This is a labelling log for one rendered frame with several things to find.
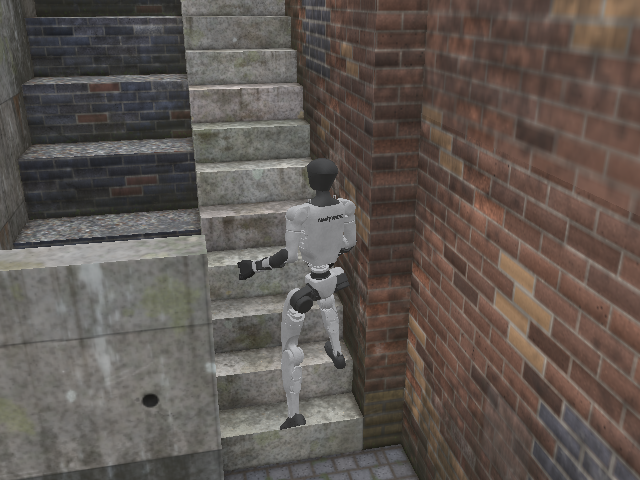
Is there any humanoid robot torso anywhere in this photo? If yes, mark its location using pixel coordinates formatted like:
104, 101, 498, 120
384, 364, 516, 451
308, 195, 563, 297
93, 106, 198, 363
299, 195, 345, 301

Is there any robot right forearm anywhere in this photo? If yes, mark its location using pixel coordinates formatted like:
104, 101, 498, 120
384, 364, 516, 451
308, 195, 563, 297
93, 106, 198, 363
338, 240, 357, 257

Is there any robot left forearm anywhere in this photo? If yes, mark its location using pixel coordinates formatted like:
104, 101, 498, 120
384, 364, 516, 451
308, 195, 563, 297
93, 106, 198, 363
252, 249, 288, 273

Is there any robot right upper arm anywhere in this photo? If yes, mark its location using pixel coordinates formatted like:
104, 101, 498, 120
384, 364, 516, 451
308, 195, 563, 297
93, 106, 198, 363
338, 198, 357, 249

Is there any left robot hand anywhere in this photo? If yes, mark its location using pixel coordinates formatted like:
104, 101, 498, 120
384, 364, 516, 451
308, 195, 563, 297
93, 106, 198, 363
237, 260, 255, 280

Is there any robot right foot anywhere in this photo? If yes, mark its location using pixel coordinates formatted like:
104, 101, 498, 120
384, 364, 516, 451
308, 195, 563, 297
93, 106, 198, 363
324, 341, 346, 369

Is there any robot left upper arm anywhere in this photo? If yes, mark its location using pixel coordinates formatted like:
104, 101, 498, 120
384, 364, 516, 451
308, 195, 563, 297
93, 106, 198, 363
282, 204, 309, 263

